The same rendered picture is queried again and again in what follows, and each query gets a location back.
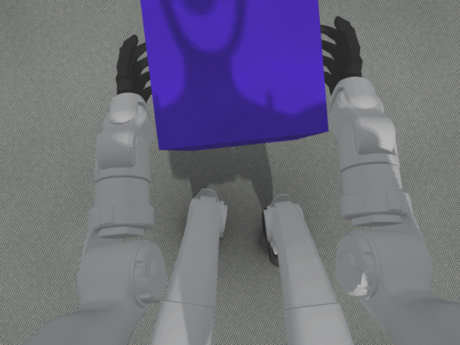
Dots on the robot left upper arm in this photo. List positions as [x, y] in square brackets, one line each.
[116, 285]

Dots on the left robot forearm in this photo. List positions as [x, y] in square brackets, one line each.
[122, 174]

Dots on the robot right foot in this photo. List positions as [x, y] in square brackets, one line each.
[273, 257]

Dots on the right robot forearm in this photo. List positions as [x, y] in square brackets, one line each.
[368, 160]

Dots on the robot right upper arm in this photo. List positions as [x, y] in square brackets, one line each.
[391, 274]

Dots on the robot right hand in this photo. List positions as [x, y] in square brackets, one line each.
[347, 62]

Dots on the carton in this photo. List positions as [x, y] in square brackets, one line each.
[228, 73]

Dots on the robot left hand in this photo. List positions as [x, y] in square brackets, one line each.
[128, 77]

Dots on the robot right shin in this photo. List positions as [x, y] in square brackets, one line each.
[277, 199]

